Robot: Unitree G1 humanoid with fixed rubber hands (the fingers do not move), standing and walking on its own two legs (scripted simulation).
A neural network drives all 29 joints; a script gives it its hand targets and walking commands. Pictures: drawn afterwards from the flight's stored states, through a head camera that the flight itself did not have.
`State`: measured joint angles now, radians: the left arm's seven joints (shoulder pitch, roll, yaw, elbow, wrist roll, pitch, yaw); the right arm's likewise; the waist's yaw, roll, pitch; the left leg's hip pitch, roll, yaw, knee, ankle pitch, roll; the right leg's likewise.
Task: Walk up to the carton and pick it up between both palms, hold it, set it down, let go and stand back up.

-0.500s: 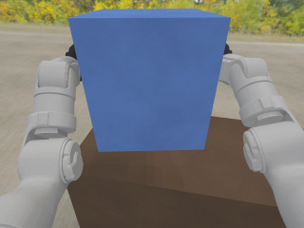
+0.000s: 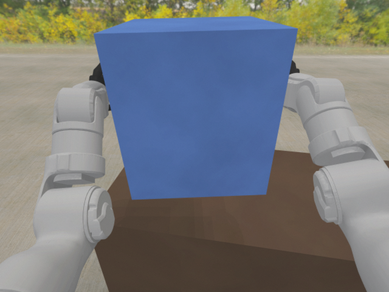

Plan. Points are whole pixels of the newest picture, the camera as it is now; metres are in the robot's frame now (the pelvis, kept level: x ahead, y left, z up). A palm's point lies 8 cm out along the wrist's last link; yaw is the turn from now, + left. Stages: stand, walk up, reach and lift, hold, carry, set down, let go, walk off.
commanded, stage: hold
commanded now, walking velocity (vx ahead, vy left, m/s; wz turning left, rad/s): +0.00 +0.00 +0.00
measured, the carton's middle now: (195, 100) +0.40 +0.00 +0.30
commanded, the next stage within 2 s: none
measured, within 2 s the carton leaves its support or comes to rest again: neither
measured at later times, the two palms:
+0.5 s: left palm (101, 96) +0.38 +0.18 +0.32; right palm (281, 88) +0.38 -0.17 +0.33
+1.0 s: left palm (95, 96) +0.36 +0.18 +0.33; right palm (283, 88) +0.37 -0.17 +0.34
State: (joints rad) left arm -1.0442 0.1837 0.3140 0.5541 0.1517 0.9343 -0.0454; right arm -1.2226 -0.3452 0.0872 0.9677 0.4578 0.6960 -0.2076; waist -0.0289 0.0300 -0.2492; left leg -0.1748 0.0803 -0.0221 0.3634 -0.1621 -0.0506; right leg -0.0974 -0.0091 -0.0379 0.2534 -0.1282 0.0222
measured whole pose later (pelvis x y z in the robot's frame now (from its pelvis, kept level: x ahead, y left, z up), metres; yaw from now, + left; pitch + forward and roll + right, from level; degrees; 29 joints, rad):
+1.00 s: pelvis +0.00 +0.00 +0.00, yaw +0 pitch -2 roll -2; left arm -1.05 0.20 0.30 0.57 0.14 0.93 -0.04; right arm -1.22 -0.33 0.08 0.97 0.45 0.70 -0.21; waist -0.03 0.02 -0.24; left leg -0.18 0.08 -0.03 0.36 -0.16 -0.06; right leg -0.09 0.00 -0.04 0.25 -0.13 0.02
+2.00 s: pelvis +0.01 +0.00 +0.00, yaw +0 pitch -2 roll -2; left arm -1.03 0.18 0.30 0.49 0.13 0.94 -0.01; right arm -1.21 -0.36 0.11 0.93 0.50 0.69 -0.21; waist -0.05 0.02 -0.24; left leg -0.16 0.09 -0.02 0.37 -0.18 -0.05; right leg -0.08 0.00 -0.03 0.25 -0.14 0.02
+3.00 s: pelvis +0.01 +0.00 +0.00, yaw +0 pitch -1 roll -2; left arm -1.06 0.19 0.30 0.56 0.12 0.91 -0.01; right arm -1.22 -0.36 0.10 0.96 0.49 0.68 -0.21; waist -0.05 0.01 -0.24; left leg -0.18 0.08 -0.03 0.37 -0.17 -0.05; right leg -0.10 0.00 -0.03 0.25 -0.14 0.02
